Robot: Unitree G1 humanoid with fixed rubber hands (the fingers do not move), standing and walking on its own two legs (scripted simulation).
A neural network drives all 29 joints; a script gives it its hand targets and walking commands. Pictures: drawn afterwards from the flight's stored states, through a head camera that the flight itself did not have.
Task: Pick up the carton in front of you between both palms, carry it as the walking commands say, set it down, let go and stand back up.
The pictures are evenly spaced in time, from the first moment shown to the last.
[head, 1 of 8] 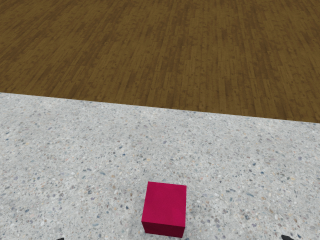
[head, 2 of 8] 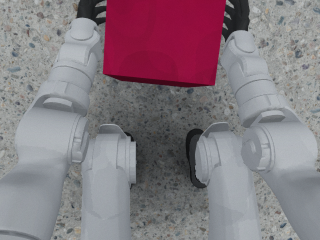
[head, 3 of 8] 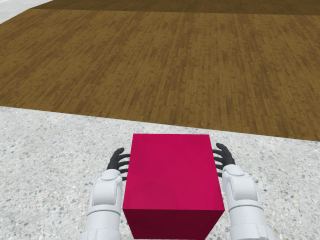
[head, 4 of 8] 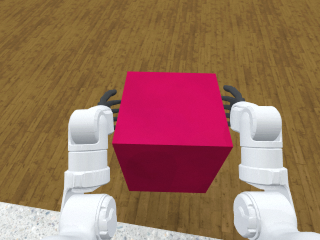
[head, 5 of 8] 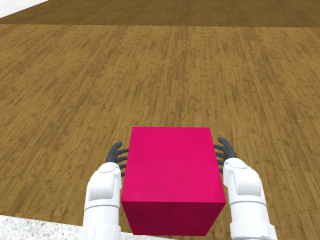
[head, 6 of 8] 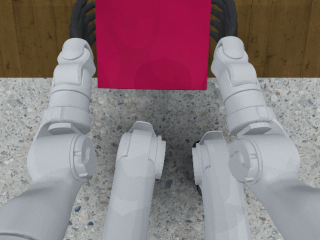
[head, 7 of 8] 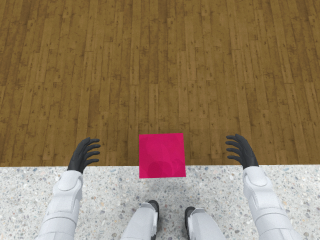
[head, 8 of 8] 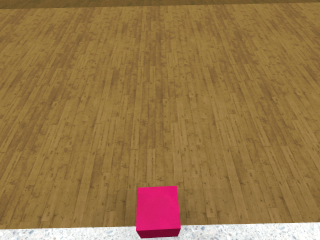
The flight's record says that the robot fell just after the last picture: no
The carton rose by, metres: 0.72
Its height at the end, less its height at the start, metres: +0.01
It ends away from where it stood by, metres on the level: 0.96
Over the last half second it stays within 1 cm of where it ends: yes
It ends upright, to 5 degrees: yes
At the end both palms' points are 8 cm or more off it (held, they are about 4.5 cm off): yes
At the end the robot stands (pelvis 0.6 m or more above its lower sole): yes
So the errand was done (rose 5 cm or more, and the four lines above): yes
